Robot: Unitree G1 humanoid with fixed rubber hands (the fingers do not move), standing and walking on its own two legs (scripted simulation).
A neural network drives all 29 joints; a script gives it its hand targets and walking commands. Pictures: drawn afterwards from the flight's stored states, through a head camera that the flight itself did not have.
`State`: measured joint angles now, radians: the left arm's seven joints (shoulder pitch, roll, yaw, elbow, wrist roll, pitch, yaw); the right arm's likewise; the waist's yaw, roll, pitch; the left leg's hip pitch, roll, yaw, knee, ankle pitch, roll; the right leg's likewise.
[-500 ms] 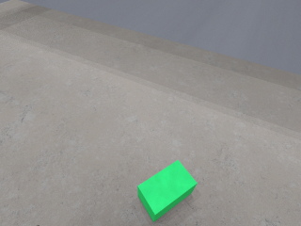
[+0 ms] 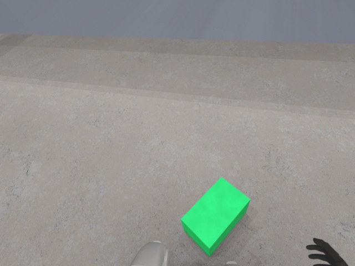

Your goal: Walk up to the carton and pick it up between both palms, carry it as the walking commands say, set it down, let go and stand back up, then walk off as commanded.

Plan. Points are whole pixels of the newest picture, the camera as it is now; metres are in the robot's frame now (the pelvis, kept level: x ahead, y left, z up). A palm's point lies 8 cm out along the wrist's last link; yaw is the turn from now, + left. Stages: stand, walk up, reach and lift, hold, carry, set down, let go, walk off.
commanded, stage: walk up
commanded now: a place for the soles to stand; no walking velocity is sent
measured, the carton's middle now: (215, 215) +0.47 -0.08 -0.65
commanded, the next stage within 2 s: none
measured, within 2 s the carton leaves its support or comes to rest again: neither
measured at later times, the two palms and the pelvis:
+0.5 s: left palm out of the picture +0.23 +0.55 -0.06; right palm out of the picture +0.07 -0.13 -0.08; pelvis +0.07 +0.21 +0.01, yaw -17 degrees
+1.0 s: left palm (42, 177) +0.37 +0.46 -0.08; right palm out of the picture +0.00 -0.07 -0.06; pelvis +0.11 +0.26 +0.01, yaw -34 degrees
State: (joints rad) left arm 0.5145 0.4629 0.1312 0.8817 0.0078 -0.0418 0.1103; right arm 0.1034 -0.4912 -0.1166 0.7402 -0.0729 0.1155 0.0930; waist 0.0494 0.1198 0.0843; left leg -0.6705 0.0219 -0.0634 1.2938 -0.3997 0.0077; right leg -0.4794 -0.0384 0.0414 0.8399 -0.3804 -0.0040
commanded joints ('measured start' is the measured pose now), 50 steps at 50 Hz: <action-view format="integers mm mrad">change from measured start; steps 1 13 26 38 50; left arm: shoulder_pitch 18 104 -136 -182 -417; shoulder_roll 332 387 195 189 140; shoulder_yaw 61 53 -20 3 -41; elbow -68 -145 -138 -154 -237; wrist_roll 1 25 -4 21 30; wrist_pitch -61 -60 -13 22 49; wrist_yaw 20 42 -59 -116 -114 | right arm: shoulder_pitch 52 -50 154 225 390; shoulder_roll -179 -157 -176 -156 -179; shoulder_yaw -63 -86 -41 -27 -39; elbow -97 -184 -82 -57 62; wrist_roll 4 2 57 75 53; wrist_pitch -20 -31 -110 -154 -181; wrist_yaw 21 21 -64 -98 -131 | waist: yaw -59 -28 -78 3 -172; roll -187 -301 51 -53 -92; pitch -38 -117 -17 -198 -76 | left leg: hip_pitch -84 164 497 446 622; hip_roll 46 38 261 203 112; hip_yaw -64 -41 -105 154 -37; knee -29 -390 -799 -477 -855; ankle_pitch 59 -215 324 849 154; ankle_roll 8 26 205 -49 57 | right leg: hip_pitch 154 125 -210 415 -133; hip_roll -171 -185 17 42 94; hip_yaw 444 431 0 24 136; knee -480 -163 207 -330 82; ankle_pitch -348 436 -6 143 117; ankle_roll -96 -209 -12 -137 -101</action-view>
